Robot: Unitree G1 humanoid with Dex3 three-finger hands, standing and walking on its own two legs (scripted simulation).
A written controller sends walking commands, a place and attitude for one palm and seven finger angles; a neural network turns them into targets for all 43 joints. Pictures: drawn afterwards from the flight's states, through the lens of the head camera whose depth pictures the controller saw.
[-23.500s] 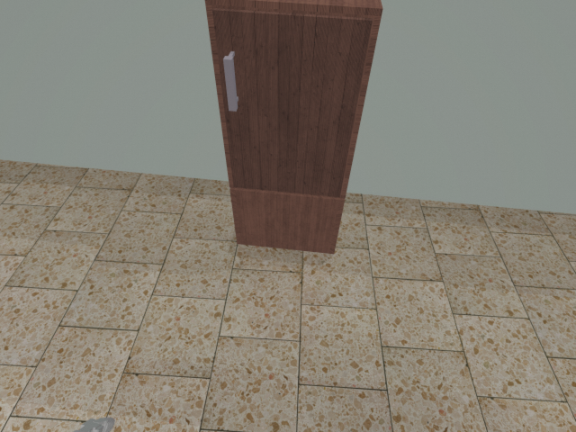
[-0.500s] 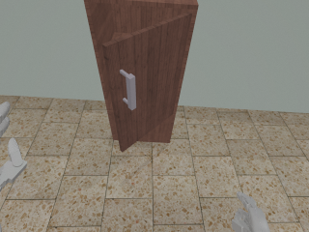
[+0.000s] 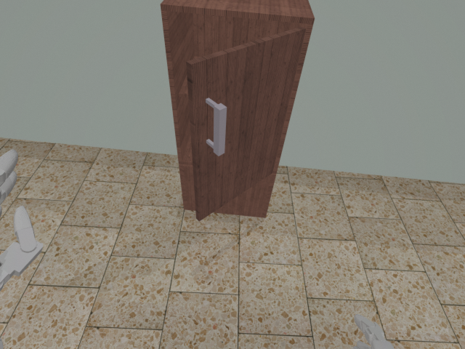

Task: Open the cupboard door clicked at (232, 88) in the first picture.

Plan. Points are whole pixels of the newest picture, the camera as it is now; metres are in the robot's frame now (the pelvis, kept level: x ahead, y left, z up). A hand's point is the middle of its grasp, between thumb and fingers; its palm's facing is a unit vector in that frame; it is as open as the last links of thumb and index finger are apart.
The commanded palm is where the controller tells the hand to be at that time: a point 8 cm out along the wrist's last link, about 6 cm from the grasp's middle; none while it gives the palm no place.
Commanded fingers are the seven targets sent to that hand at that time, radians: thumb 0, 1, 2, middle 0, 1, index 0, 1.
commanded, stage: stop stepping back and stand still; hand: left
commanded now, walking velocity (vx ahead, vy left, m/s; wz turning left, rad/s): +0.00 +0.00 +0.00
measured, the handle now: (214, 127) +0.63 +0.08 +0.03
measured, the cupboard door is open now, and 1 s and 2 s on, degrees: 46 46 46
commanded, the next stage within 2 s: let the arm hang, fingers relaxed in 0.56 s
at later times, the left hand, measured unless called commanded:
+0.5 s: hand out of the picture +0.19 +0.29 +0.17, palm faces +0.40 -0.78 -0.49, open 7.4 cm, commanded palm +0.13 +0.33 +0.18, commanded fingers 0.00 0.90 0.90 -0.20 -0.30 -0.20 -0.30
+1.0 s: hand out of the picture +0.01 +0.20 -0.17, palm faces +0.01 -0.98 -0.19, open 7.1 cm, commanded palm none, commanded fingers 0.00 0.90 0.90 -0.20 -0.30 -0.20 -0.30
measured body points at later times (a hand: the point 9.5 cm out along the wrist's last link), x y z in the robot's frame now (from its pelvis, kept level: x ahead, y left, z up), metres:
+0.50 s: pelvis -0.01 +0.03 +0.01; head +0.01 +0.04 +0.46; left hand +0.16 +0.33 +0.20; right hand +0.16 -0.19 -0.07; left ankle +0.01 +0.13 -0.73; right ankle +0.03 -0.09 -0.73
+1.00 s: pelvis -0.03 +0.02 +0.00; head +0.00 +0.02 +0.45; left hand +0.01 +0.25 -0.15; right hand +0.02 -0.24 -0.14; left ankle +0.01 +0.13 -0.73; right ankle +0.03 -0.09 -0.73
